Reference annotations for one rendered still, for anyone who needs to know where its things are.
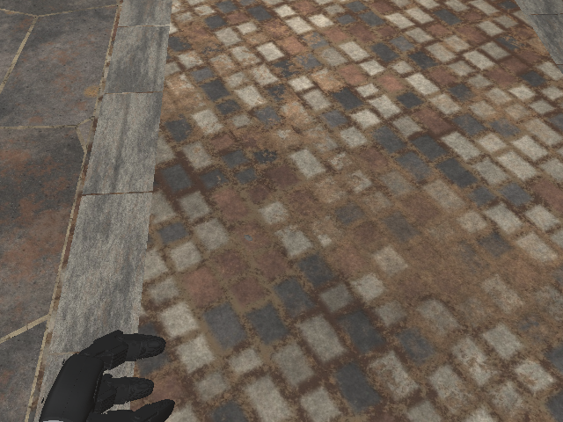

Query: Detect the robot left hand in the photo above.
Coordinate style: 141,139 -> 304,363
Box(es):
39,330 -> 175,422

